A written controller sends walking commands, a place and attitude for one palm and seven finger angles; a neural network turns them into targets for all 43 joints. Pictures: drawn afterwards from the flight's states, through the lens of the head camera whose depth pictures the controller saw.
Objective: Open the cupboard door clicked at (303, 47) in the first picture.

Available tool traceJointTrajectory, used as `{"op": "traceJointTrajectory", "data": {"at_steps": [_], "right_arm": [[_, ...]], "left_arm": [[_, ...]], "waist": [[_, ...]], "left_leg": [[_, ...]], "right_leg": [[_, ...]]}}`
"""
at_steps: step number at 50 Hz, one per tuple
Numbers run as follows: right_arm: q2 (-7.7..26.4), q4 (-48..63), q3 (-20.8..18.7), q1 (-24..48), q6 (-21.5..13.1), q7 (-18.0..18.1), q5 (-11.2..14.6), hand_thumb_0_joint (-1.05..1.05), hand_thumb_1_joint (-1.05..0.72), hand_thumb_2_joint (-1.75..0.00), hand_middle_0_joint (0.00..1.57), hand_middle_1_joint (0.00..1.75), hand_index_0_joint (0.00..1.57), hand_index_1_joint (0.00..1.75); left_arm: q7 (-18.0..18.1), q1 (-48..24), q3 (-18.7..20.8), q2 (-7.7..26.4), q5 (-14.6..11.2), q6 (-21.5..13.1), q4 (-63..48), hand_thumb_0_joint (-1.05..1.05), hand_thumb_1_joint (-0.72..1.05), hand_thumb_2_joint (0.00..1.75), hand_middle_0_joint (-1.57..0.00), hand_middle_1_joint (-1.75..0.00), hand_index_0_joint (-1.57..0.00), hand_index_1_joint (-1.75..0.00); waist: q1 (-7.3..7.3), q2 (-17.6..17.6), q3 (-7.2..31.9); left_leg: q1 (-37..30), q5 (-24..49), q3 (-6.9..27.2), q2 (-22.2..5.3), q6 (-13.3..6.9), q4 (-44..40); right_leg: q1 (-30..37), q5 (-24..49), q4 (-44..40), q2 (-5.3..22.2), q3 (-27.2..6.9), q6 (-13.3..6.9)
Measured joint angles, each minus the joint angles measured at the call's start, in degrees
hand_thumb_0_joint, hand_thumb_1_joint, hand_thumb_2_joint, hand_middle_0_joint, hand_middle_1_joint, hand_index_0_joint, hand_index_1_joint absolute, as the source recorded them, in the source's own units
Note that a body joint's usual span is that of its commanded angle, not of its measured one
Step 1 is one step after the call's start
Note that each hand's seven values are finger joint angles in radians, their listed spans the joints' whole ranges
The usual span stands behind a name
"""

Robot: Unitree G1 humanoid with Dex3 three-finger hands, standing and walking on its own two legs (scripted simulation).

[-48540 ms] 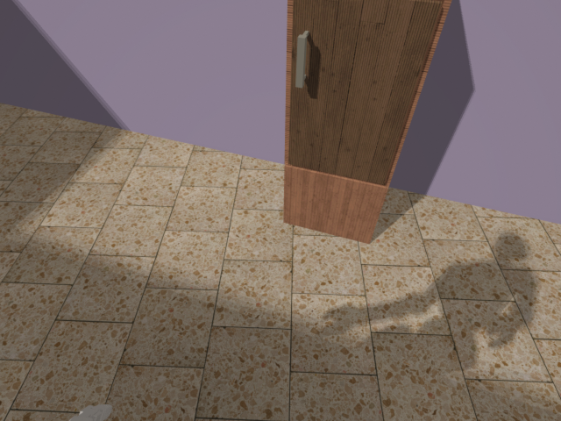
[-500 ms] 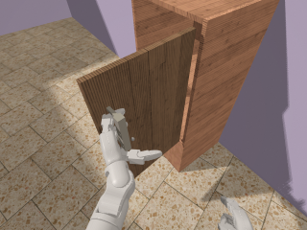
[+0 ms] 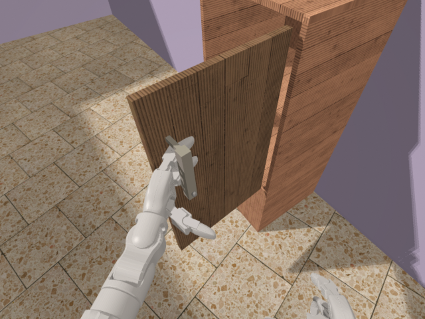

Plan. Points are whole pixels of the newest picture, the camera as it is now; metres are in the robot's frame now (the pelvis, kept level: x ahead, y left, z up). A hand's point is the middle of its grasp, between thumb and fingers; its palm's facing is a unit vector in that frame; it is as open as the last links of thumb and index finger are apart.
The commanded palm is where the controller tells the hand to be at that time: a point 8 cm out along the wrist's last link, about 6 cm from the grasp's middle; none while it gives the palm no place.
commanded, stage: slide the hand sideways off the handle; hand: left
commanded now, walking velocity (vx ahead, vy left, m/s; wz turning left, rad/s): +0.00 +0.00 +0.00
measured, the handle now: (181, 168) +0.38 +0.10 +0.07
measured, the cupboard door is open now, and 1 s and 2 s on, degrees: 95 96 96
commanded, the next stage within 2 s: draw the hand back to the body in 0.96 s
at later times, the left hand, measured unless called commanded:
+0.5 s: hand (182, 214) +0.28 +0.08 +0.07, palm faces -0.06 -1.00 -0.01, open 16.1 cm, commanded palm +0.25 +0.15 +0.07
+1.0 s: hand (142, 241) +0.23 +0.14 +0.07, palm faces -0.01 -1.00 -0.04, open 16.3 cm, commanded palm +0.21 +0.19 +0.07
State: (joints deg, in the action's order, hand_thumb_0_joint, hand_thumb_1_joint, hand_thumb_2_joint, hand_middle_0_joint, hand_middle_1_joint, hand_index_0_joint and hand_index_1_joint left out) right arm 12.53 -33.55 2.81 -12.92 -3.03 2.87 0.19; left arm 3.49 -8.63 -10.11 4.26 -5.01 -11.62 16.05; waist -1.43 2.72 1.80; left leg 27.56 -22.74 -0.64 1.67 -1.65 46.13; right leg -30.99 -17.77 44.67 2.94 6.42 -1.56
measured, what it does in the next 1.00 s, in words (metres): stands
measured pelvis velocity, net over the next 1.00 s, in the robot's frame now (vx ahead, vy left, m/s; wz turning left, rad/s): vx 0.04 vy -0.01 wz -0.01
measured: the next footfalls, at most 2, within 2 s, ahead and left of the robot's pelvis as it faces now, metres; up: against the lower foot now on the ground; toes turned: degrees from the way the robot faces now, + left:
none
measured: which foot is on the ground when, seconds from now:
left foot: down 0.00-1.00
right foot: down 0.00-1.00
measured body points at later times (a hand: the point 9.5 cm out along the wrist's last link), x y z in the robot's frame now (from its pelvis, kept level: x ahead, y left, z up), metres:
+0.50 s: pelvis +0.03 -0.01 +0.00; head +0.06 -0.02 +0.45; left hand +0.28 +0.13 +0.08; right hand +0.21 -0.23 -0.08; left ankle +0.01 +0.10 -0.71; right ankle +0.06 -0.11 -0.71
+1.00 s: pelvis +0.04 -0.01 -0.01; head +0.08 -0.03 +0.44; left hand +0.22 +0.19 +0.07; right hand +0.22 -0.24 -0.09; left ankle +0.01 +0.10 -0.71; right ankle +0.06 -0.11 -0.71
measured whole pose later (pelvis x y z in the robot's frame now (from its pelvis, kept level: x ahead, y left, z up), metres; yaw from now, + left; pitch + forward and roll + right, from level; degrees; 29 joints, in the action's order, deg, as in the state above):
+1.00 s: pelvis +0.04 -0.01 -0.01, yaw -1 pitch +9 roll -1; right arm 13.8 -27.2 1.3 -14.9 -9.2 2.4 0.7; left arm -11.0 32.9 3.5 9.8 -12.6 -16.6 -16.0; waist -1.3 2.5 5.0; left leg 31.6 -29.2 0.3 -0.4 -0.4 52.1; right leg -35.0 -24.0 50.3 1.1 7.2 -2.4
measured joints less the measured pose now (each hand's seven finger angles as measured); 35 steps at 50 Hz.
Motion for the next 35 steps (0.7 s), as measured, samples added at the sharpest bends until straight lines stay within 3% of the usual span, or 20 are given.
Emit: {"op": "traceJointTrajectory", "data": {"at_steps": [3,9,17,26,35], "right_arm": [[0.1,0.7,0.0,-0.8,-1.7,-0.8,0.3,0.01,-0.91,-0.9,0.2,0.3,0.2,0.3],[-0.3,2.3,0.1,-1.4,-2.5,-2.7,-0.3,0.01,-0.91,-0.9,0.2,0.3,0.2,0.3],[-0.8,3.9,0.1,-0.9,-1.5,-2.6,-0.7,0.01,-0.91,-0.9,0.21,0.3,0.2,0.3],[-0.5,5.1,-0.3,-0.4,-2.3,-2.1,-0.6,0.01,-0.91,-0.9,0.2,0.3,0.2,0.3],[0.0,5.7,-0.8,-0.4,-3.7,-1.2,-0.3,0.01,-0.91,-0.9,0.2,0.3,0.2,0.3]], "left_arm": [[-0.5,1.4,0.8,-1.3,-1.2,0.5,-1.0,-0.01,-0.5,0.3,-0.2,-0.36,-0.17,-0.39],[1.3,7.2,0.5,-3.0,1.3,0.3,-6.2,-0.01,-0.5,0.3,-0.18,-0.34,-0.18,-0.34],[0.5,16.3,1.0,-1.0,2.2,0.7,-14.6,-0.01,-0.5,0.3,-0.17,-0.32,-0.17,-0.32],[-3.0,27.0,3.7,1.1,0.0,-0.2,-23.4,-0.01,-0.5,0.3,-0.19,-0.32,-0.2,-0.33],[-8.1,33.2,7.6,3.6,-2.7,-1.9,-27.6,-0.01,-0.5,0.3,-0.21,-0.33,-0.21,-0.33]], "waist": [[0.16,-0.2,0.3],[0.73,-1.1,0.9],[0.97,-1.5,0.7],[0.76,-1.1,1.4],[0.61,-0.8,2.2]], "left_leg": [[-0.6,0.3,-0.7,0.1,-0.2,-0.9],[-1.4,-0.1,-2.1,-0.3,-0.2,-1.6],[-2.7,-1.2,-2.4,-1.1,0.2,-2.1],[-2.4,-2.6,-1.6,-1.8,0.8,-1.5],[-0.2,-4.4,-0.4,-2.2,1.4,0.9]], "right_leg": [[0.1,0.3,-0.4,0.0,-0.7,0.2],[0.0,0.0,-0.4,-0.5,-2.1,0.3],[0.9,-0.9,-0.7,-1.4,-2.4,0.0],[0.8,-2.5,-0.3,-2.0,-1.6,-0.4],[-0.9,-4.4,1.8,-2.3,-0.5,-0.9]]}}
